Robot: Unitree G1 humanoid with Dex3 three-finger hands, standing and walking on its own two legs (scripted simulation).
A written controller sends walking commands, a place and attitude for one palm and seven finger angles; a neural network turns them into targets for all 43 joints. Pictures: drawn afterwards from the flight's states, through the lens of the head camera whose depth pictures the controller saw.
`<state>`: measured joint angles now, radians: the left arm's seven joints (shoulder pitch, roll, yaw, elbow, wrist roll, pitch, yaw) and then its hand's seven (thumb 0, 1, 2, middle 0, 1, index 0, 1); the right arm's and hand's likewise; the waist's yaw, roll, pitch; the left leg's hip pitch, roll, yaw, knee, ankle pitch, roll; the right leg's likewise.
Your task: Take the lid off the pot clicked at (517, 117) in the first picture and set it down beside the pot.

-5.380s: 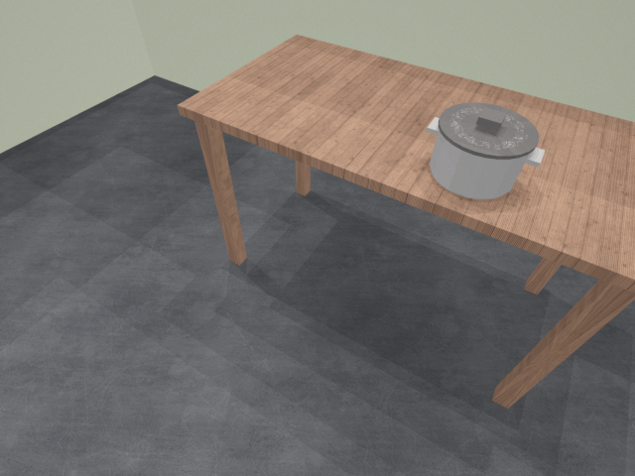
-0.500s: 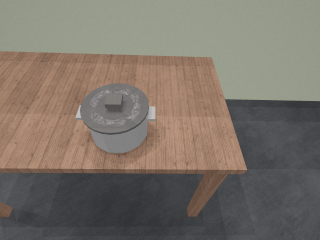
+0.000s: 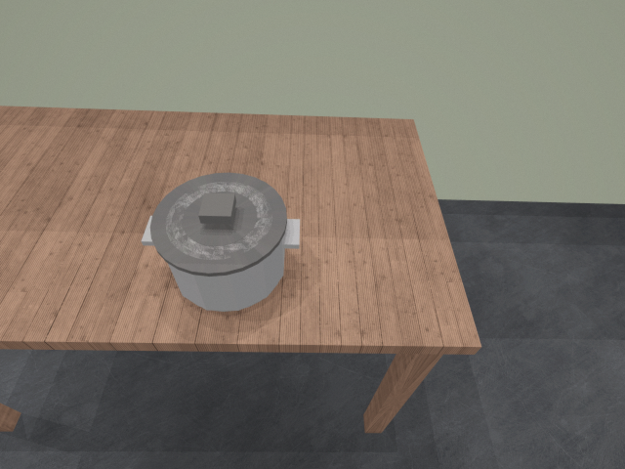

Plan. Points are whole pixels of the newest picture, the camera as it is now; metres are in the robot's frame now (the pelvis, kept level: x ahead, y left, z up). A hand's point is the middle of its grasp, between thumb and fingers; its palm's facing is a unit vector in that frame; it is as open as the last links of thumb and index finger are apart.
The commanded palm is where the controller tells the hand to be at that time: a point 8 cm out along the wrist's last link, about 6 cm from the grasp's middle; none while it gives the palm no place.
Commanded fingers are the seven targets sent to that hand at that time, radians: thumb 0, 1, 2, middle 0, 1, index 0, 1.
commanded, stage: look again from close up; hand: left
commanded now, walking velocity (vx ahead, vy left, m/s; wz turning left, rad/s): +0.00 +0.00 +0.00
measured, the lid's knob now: (218, 208) +0.44 +0.17 +0.07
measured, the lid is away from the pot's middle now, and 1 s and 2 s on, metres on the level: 0.00 0.00 0.00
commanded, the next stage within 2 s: lift the closed hand beside the body in 0.10 s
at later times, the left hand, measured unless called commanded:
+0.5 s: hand out of the picture +0.11 +0.19 -0.06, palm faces +0.09 -0.96 -0.26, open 5.6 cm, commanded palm +0.07 +0.24 -0.04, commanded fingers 0.00 0.90 0.90 -0.90 -1.07 -0.90 -1.07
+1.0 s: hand out of the picture +0.07 +0.24 -0.03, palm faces +0.20 -0.92 -0.34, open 3.1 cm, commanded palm +0.03 +0.28 +0.01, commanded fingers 0.00 0.90 0.90 -1.30 -1.50 -1.30 -1.50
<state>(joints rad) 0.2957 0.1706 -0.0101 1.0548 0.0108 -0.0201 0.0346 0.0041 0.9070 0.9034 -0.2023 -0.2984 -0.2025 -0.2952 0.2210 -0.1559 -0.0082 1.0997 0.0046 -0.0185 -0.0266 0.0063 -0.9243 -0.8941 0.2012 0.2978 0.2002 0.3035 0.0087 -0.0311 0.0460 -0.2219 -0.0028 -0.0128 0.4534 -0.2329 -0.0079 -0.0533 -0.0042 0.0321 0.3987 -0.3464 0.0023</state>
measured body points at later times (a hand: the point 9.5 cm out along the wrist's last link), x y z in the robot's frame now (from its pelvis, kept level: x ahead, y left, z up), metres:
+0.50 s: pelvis -0.04 +0.00 -0.01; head -0.04 +0.00 +0.44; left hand +0.10 +0.24 -0.04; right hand +0.17 -0.23 -0.07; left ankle +0.00 +0.13 -0.74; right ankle -0.08 -0.12 -0.74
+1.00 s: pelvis -0.05 +0.02 +0.00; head -0.04 +0.02 +0.45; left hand +0.06 +0.29 +0.00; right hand +0.14 -0.19 -0.09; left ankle +0.00 +0.13 -0.74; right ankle -0.08 -0.12 -0.74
